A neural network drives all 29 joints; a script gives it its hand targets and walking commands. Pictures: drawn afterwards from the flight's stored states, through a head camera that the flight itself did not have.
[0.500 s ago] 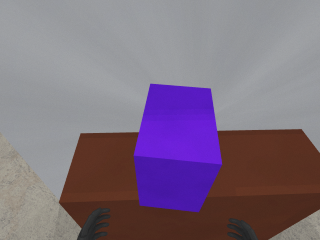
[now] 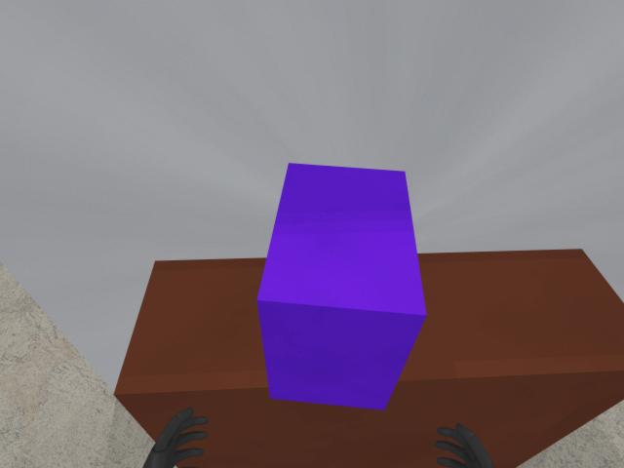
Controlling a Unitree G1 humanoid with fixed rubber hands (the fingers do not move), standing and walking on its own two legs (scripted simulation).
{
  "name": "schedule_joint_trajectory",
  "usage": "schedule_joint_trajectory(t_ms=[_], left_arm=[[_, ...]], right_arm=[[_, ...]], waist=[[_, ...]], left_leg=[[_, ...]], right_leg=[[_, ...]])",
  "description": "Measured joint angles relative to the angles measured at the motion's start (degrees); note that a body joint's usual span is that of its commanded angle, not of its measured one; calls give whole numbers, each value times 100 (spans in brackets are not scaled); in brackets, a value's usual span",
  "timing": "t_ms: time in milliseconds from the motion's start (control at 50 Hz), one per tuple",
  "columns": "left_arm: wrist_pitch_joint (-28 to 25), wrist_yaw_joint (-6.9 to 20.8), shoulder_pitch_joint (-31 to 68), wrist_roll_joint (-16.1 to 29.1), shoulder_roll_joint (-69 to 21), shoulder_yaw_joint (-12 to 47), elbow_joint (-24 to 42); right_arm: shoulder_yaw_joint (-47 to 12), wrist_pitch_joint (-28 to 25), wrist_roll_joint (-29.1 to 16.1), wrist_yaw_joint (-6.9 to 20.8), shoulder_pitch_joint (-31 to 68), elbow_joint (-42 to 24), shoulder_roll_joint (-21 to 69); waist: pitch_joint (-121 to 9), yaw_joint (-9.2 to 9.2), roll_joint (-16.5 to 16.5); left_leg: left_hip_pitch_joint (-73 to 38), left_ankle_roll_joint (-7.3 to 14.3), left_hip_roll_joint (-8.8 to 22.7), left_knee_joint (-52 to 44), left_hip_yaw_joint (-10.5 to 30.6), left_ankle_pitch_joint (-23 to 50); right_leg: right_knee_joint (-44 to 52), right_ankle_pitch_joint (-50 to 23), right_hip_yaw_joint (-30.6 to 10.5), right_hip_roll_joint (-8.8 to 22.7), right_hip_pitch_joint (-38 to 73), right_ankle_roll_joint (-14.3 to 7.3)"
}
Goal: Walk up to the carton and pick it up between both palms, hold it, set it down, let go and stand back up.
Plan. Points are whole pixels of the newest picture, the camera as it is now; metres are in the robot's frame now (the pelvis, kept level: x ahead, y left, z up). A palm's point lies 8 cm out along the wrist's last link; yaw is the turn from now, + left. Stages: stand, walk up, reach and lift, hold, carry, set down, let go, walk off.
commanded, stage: set down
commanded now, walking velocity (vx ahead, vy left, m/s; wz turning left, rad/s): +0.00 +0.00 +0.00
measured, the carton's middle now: (336, 286) +0.39 -0.01 +0.01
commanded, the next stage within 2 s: let go in 0.42 s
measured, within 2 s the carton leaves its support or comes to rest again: neither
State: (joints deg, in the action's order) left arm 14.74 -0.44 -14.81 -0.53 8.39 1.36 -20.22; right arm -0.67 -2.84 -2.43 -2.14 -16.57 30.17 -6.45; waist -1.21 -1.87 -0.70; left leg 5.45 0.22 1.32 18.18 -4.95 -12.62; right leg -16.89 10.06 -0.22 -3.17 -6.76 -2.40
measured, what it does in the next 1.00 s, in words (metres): stands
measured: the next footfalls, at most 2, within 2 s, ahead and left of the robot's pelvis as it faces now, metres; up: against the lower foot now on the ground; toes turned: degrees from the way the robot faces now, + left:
none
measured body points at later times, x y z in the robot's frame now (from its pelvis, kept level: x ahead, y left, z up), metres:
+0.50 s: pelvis -0.02 +0.01 +0.00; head -0.01 +0.01 +0.45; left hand +0.16 +0.22 -0.10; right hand +0.15 -0.21 -0.11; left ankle -0.03 +0.11 -0.75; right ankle -0.01 -0.09 -0.75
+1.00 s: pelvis -0.03 -0.01 +0.00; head -0.04 +0.00 +0.45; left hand +0.14 +0.22 -0.09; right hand +0.14 -0.23 -0.10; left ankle -0.03 +0.11 -0.75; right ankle -0.01 -0.09 -0.75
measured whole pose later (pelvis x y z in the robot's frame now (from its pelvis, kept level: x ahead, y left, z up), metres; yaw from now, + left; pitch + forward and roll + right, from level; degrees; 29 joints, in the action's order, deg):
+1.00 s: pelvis -0.03 -0.01 +0.00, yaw +1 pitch -2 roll +0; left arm 20.0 -0.6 -7.9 -1.0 12.2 1.5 -28.3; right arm 5.6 -2.7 3.2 2.6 -7.1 45.1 -7.8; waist 0.1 -0.9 -1.2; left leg 7.8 0.1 1.1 22.3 -4.4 -12.2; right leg -22.6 10.7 0.5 -2.8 -9.7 -3.0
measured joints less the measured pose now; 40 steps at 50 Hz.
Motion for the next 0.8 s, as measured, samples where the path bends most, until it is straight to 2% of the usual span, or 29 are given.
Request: schedule_joint_trajectory(t_ms=[160, 360, 440, 580, 680, 800], left_arm=[[599, -41, 422, -117, 4, -19, -318], [902, 17, 700, -197, 17, -39, -549], [987, 16, 785, -190, 66, -49, -559], [1429, -17, 1089, -211, 73, -91, -850], [1262, 30, 876, -199, 129, -39, -455], [852, 53, 729, -122, 308, -14, -342]], right_arm=[[281, 541, 266, 79, 444, 552, 59], [391, 648, 350, 120, 736, 795, -19], [417, 643, 336, 173, 828, 920, -28], [506, 913, 403, 235, 1179, 1318, -25], [513, 742, 432, 273, 1075, 1105, -52], [491, 399, 382, 344, 959, 1032, -222]], waist=[[117, 7, -33], [167, 74, 51], [189, 24, 20], [245, 51, 33], [249, 72, 46], [189, 33, -4]], left_leg=[[97, 28, -31, 80, -4, 17], [305, 72, -55, 202, -34, 21], [280, 63, -46, 200, -67, 27], [350, 56, -54, 296, -29, 25], [272, 35, -28, 257, -32, 43], [190, 9, -3, 223, -45, 75]], right_leg=[[-106, -7, 0, 35, -109, 18], [-215, -29, -26, 64, -319, 58], [-235, -38, -58, 53, -316, 44], [-362, 0, -16, 67, -386, 31], [-306, -30, -21, 39, -305, 14], [-321, -40, -31, 12, -253, -14]])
